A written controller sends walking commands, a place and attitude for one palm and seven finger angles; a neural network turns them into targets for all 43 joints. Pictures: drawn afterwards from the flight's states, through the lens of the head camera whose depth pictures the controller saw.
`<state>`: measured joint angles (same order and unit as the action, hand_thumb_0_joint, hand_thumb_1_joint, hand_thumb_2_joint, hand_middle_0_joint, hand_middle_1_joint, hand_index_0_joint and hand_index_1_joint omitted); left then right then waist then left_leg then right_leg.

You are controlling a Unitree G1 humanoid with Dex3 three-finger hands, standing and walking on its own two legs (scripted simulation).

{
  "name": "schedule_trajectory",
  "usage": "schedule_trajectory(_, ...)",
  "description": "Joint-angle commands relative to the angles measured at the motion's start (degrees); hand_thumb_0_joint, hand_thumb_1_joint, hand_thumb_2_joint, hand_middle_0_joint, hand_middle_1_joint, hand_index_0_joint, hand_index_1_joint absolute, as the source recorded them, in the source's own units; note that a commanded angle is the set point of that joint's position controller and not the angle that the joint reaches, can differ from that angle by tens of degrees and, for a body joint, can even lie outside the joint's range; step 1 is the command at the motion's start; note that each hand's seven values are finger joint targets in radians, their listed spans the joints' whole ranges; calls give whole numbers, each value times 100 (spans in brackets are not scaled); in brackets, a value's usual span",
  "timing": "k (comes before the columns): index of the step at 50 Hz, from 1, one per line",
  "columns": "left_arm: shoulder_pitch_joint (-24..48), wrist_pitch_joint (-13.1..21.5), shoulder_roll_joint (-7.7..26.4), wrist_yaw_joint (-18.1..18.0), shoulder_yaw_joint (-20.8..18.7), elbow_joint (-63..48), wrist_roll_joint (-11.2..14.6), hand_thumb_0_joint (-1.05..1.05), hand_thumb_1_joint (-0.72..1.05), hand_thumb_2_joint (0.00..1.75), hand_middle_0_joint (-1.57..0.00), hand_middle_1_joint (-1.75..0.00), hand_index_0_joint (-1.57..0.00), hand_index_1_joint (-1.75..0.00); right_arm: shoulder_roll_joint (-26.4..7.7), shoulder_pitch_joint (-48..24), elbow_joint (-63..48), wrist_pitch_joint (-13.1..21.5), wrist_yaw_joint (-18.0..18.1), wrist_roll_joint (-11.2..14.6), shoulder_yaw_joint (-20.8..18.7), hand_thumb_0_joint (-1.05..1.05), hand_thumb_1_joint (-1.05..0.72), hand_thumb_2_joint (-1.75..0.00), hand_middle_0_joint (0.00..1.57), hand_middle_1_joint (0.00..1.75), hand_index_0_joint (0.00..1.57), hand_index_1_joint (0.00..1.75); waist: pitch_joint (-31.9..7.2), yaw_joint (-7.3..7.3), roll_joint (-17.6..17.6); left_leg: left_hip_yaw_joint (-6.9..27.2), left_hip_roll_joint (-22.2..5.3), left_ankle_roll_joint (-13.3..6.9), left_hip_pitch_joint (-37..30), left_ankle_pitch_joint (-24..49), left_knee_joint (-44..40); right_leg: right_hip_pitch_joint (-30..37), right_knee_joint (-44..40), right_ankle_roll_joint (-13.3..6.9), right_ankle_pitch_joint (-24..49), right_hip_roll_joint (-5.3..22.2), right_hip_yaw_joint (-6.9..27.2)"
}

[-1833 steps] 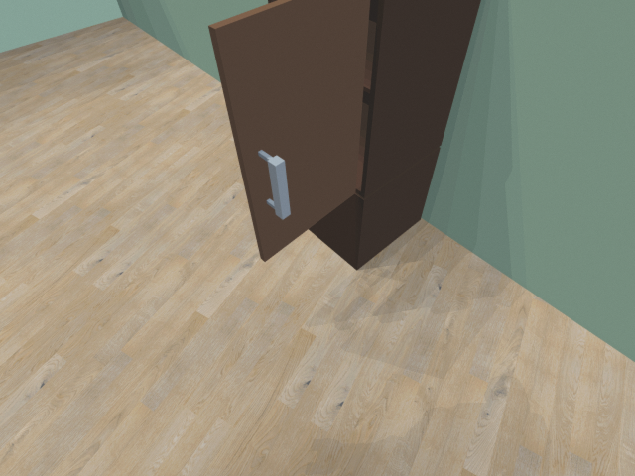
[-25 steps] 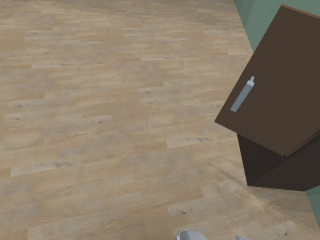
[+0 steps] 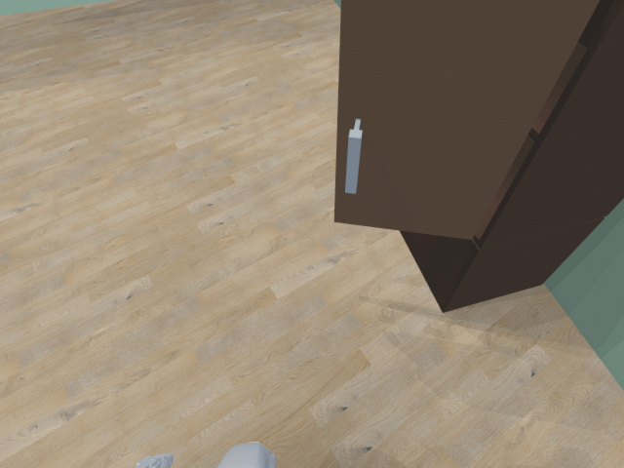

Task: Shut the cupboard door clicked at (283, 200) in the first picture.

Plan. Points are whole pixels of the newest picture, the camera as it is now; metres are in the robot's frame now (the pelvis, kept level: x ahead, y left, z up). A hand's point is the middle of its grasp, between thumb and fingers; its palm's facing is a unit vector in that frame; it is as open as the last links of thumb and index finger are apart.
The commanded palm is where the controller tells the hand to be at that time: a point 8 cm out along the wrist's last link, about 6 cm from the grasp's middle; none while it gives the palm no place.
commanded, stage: turn to face it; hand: left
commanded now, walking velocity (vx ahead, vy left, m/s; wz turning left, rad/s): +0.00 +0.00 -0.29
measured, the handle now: (354, 157) +0.71 -0.06 -0.08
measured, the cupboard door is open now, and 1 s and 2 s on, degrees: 64 64 64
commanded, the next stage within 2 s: take the last steps up to it in 0.20 s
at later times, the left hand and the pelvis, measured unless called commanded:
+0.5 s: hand out of the picture +0.13 +0.23 -0.17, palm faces -0.15 -0.97 -0.18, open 7.4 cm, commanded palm none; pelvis +0.03 +0.04 +0.01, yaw -10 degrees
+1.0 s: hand (272, 447) +0.17 +0.08 -0.17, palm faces -0.19 -0.96 -0.20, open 7.3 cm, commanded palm none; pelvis +0.11 -0.10 +0.00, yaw -12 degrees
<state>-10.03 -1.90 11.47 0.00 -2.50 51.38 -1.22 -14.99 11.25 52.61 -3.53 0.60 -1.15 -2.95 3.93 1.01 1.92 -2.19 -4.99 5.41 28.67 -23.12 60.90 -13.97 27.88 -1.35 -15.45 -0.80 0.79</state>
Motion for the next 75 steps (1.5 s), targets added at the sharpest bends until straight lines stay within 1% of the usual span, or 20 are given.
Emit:
schedule_trajectory(1,-243,134,1217,-65,-317,-290,-10,0,90,90,-20,-30,-20,-30,-341,-86,-422,161,36,34,-57,0,-90,-90,20,30,20,30,-675,-174,-991,17,112,-9,54,16,-719,696,-769,-966,2587,1335,1282)
schedule_trajectory(7,-5,69,1166,-68,-342,-212,5,0,90,90,-20,-30,-20,-30,-279,398,-260,286,99,74,-26,0,-90,-90,20,30,20,30,-620,74,-1062,-51,327,-147,-1487,997,-3100,8,-248,-622,2081,1104,1435)
schedule_trajectory(8,17,47,994,-72,-305,-240,44,0,90,90,-20,-30,-20,-30,-422,631,-176,354,117,65,-35,0,-90,-90,20,30,20,30,-703,152,-641,162,84,-230,-2168,1523,-3794,-400,122,-365,1650,815,1222)
schedule_trajectory(10,-271,3,571,-38,-201,-318,103,0,90,90,-20,-30,-20,-30,-1182,795,-238,397,164,-43,-148,0,-90,-90,20,30,20,30,-791,97,1450,2142,-1954,-1285,-2495,3328,-4278,-1343,2021,213,-1804,-175,101)
schedule_trajectory(11,-228,-20,671,-42,-231,-318,56,0,90,90,-20,-30,-20,-30,-1108,697,-279,348,178,-83,-104,0,-90,-90,20,30,20,30,-665,94,979,1980,-2002,-1559,-1887,2924,-4302,-1046,2793,173,-1972,-28,329)
schedule_trajectory(16,-230,-92,555,57,-247,-33,24,0,90,90,-20,-30,-20,-30,-638,423,-244,423,256,-80,37,0,-90,-90,20,30,20,30,-579,-79,766,811,-1228,-1301,-2247,3896,-4145,-1410,3380,352,-1035,127,205)
schedule_trajectory(27,737,-22,463,334,-162,-189,-53,0,90,90,-20,-30,-20,-30,-800,1341,333,534,169,-125,-184,0,-90,-90,20,30,20,30,-232,392,765,730,-1634,-1290,-2806,1222,-4821,-1850,2026,290,-659,373,-240)
schedule_trajectory(34,-153,44,568,361,-241,186,-40,0,90,90,-20,-30,-20,-30,-939,762,424,507,93,-110,-219,0,-90,-90,20,30,20,30,-285,-201,613,12,-1323,-904,-1241,231,-4146,577,37,130,155,68,-666)
schedule_trajectory(35,-667,101,773,314,-303,382,-50,0,90,90,-20,-30,-20,-30,-795,703,428,507,63,-80,-206,0,-90,-90,20,30,20,30,-379,-455,10,-337,-944,-707,-661,71,-3374,1452,-441,26,122,139,-486)
schedule_trajectory(36,-1307,186,1309,221,-407,572,-86,0,90,90,-20,-30,-20,-30,-386,612,297,510,25,-1,-100,0,-90,-90,20,30,20,30,-633,-747,-1507,-1050,-198,-432,418,-703,-1806,2338,-1222,-401,-1032,1310,1047)
schedule_trajectory(37,-1498,178,1571,112,-424,650,-25,0,90,90,-20,-30,-20,-30,-213,254,51,460,22,-8,-34,0,-90,-90,20,30,20,30,-298,-816,-2196,-639,117,-425,982,-1523,-500,1748,-1904,-824,-1446,2091,2321)
schedule_trajectory(43,-199,374,552,-17,-122,407,27,0,90,90,-20,-30,-20,-30,-96,809,498,358,-42,-90,-87,0,-90,-90,20,30,20,30,77,130,-765,-84,-264,-381,232,367,84,170,-1926,-990,-50,1343,548)
schedule_trajectory(51,-964,554,487,-73,-52,915,9,0,90,90,-20,-30,-20,-30,120,54,184,449,-54,-59,11,0,-90,-90,20,30,20,30,-105,-80,-519,-167,-109,-371,467,454,-1600,1396,-1549,-1254,2245,1494,616)
schedule_trajectory(56,-1000,514,491,-78,-43,1122,69,0,90,90,-20,-30,-20,-30,136,542,466,586,39,-40,65,0,-90,-90,20,30,20,30,-363,204,-543,-517,351,-551,-1205,1310,-3120,1271,-273,-787,3853,1037,154)
schedule_trajectory(58,-1210,504,202,-79,4,1045,108,0,90,90,-20,-30,-20,-30,-441,1539,737,672,132,-106,-47,0,-90,-90,20,30,20,30,-998,504,388,1082,-818,-1246,-3359,3488,-3385,-367,1558,-218,2278,368,-272)
schedule_trajectory(59,-1136,502,89,-72,81,891,146,0,90,90,-20,-30,-20,-30,-801,1924,805,636,169,-115,-110,0,-90,-90,20,30,20,30,-1016,563,1178,2425,-2099,-2029,-3955,4876,-3808,-1509,3028,-43,-1521,-91,-560)
schedule_trajectory(60,-965,452,308,-104,44,823,51,0,90,90,-20,-30,-20,-30,-776,1746,762,557,198,-75,-72,0,-90,-90,20,30,20,30,-729,467,515,2399,-2240,-2216,-3376,4396,-4029,-1577,3657,-94,-2013,79,-83)
schedule_trajectory(63,-779,285,56,-88,17,820,40,0,90,90,-20,-30,-20,-30,-165,564,471,566,255,-33,127,0,-90,-90,20,30,20,30,33,-29,519,1303,-1568,-1767,-1726,4158,-4341,-1083,3009,121,-1389,537,192)
schedule_trajectory(68,-1322,145,39,-114,16,980,19,0,90,90,-20,-30,-20,-30,-316,5,442,434,244,57,54,0,-90,-90,20,30,20,30,-721,-309,281,223,-763,-1148,-1817,3882,-3601,365,238,248,539,237,-320)
schedule_trajectory(75,-527,165,979,-184,-175,617,-30,0,90,90,-20,-30,-20,-30,-10,337,432,117,115,64,-73,0,-90,-90,20,30,20,30,-448,-121,-1296,-151,419,-375,-1226,-208,-1911,300,-475,-828,4412,1789,1298)
